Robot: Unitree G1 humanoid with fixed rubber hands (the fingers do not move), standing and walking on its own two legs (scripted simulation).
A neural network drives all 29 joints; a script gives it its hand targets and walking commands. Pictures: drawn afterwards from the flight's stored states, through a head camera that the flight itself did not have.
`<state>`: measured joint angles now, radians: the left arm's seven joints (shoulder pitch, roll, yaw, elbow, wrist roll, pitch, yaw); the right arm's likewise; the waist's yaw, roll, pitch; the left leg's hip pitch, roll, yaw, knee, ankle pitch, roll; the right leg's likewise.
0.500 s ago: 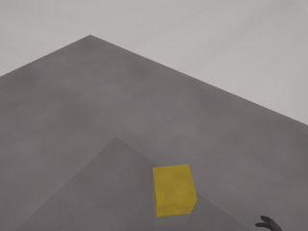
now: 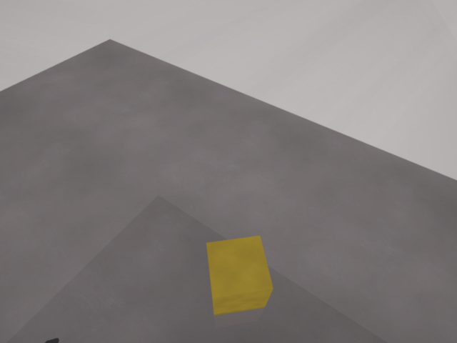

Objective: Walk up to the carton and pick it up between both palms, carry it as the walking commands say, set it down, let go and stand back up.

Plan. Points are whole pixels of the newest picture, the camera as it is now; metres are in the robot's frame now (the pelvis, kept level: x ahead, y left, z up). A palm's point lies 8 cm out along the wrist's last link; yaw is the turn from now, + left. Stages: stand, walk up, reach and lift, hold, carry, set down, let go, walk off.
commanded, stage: walk up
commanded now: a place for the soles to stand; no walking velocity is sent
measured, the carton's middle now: (236, 276) +0.46 -0.05 -0.64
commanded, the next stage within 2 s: none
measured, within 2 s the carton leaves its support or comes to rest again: neither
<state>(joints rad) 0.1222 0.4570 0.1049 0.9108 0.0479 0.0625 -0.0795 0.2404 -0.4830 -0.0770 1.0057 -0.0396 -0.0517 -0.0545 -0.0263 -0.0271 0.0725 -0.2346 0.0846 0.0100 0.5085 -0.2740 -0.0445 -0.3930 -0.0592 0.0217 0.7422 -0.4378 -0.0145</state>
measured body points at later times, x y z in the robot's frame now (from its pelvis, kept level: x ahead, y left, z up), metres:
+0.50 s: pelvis +0.05 -0.07 +0.01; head +0.08 -0.07 +0.45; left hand +0.13 +0.25 -0.11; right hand +0.19 -0.38 -0.11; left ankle +0.04 +0.07 -0.73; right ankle +0.04 -0.16 -0.73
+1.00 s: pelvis +0.05 -0.05 +0.01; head +0.07 -0.04 +0.46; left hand +0.13 +0.27 -0.11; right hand +0.18 -0.36 -0.10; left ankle +0.04 +0.07 -0.73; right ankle +0.04 -0.16 -0.73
